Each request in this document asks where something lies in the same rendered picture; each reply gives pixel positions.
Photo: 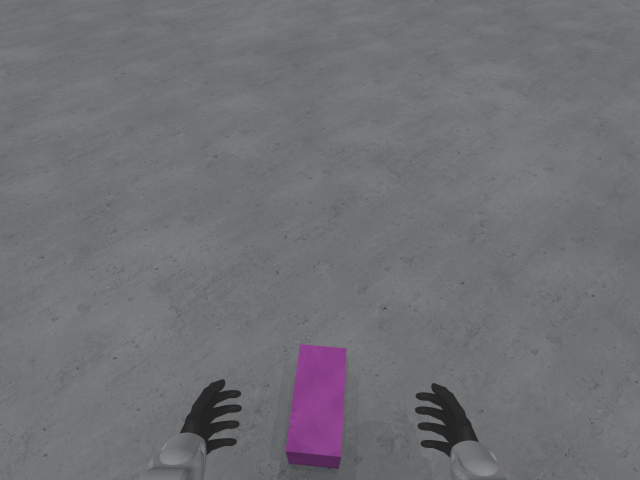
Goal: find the right robot forearm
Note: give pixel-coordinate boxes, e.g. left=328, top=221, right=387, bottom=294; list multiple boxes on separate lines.
left=450, top=440, right=509, bottom=480

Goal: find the left robot forearm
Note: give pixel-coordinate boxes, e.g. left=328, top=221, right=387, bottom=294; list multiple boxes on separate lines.
left=139, top=433, right=207, bottom=480

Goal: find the carton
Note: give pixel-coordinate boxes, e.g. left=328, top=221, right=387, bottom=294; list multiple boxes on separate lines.
left=286, top=344, right=347, bottom=469

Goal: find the robot left hand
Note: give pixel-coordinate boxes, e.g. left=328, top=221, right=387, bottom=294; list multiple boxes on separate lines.
left=180, top=379, right=242, bottom=455

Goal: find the robot right hand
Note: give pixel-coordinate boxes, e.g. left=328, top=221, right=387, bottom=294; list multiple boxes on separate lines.
left=415, top=383, right=479, bottom=457

